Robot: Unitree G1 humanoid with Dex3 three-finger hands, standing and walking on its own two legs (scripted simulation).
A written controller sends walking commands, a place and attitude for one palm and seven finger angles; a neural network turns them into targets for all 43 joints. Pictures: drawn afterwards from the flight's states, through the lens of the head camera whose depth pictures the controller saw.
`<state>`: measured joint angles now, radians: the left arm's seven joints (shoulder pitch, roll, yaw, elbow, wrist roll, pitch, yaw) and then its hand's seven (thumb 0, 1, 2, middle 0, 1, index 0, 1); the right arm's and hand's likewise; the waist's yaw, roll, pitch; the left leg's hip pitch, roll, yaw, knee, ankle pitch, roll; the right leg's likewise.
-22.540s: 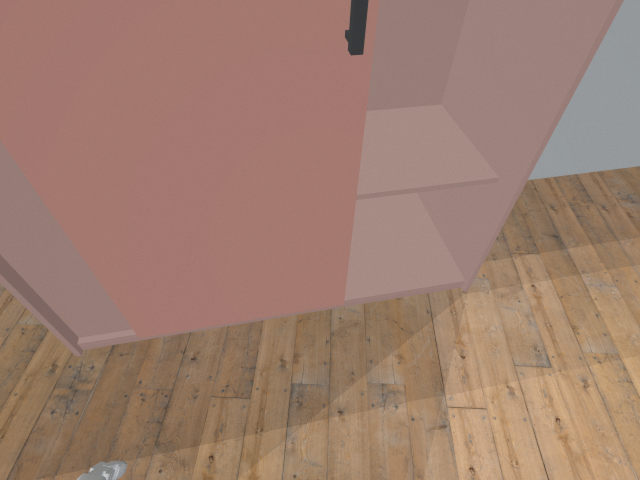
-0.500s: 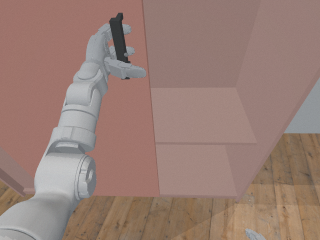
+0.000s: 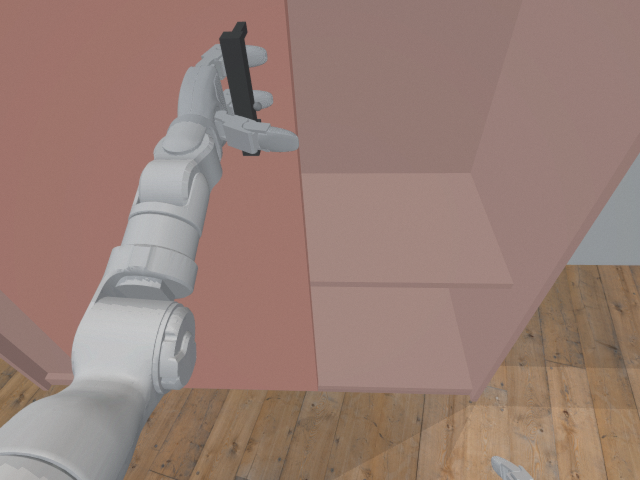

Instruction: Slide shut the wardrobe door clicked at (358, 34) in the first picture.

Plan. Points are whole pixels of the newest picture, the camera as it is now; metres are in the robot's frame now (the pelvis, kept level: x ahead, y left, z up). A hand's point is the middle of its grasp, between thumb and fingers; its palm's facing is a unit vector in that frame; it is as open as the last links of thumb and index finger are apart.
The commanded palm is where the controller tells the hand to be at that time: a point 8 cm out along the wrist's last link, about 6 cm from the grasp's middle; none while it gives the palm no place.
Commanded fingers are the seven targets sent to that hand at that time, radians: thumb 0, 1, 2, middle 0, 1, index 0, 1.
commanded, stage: slide the fingers in behind the handle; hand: left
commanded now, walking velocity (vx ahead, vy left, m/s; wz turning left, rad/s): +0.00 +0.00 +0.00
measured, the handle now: (246, 91) +0.51 +0.09 +0.26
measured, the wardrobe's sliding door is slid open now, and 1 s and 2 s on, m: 0.48 0.48 0.48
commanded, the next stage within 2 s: grip the handle and tug to test in 0.22 s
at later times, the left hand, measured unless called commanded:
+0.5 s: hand (254, 107) +0.45 +0.07 +0.27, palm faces -0.04 -1.00 +0.00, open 13.3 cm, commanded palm +0.44 +0.13 +0.26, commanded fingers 0.00 -0.03 0.50 -0.35 -1.27 -0.35 -1.27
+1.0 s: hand (257, 107) +0.45 +0.07 +0.27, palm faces -0.03 -1.00 -0.01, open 5.9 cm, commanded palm +0.43 +0.12 +0.26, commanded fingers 0.00 0.90 0.90 -0.45 -1.40 -0.45 -1.40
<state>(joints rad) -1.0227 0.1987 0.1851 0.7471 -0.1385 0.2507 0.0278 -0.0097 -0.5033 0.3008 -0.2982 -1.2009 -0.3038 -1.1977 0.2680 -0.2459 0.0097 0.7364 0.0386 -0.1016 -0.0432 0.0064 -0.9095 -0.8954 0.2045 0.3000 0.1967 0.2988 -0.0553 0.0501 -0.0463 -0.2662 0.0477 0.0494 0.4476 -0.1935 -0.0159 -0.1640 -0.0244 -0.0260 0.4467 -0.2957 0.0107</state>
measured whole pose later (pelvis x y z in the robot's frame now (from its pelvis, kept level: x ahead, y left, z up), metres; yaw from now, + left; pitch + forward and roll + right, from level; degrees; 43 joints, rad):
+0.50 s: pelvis +0.00 +0.00 +0.00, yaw +0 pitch +0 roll +0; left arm -1.01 0.19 0.17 0.71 -0.14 0.27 0.04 -0.01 -0.39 0.35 -0.31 -1.22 -0.31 -1.21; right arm 0.26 -0.24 0.01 0.74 0.04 -0.09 -0.04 0.01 -0.91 -0.90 0.20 0.30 0.20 0.30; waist -0.05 0.05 -0.05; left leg -0.26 0.04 0.05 0.45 -0.19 -0.01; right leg -0.15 -0.03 -0.02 0.44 -0.29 0.02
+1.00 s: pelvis +0.00 +0.00 +0.00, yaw +0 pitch +0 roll +0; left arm -1.01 0.18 0.15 0.70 -0.14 0.27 0.06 0.01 0.67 0.80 -0.42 -1.37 -0.37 -1.37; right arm 0.28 -0.24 0.01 0.75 0.04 -0.10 -0.04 0.01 -0.91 -0.90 0.20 0.30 0.20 0.30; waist -0.04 0.05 -0.04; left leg -0.26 0.04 0.04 0.45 -0.19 -0.01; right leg -0.15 -0.03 -0.03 0.44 -0.29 0.01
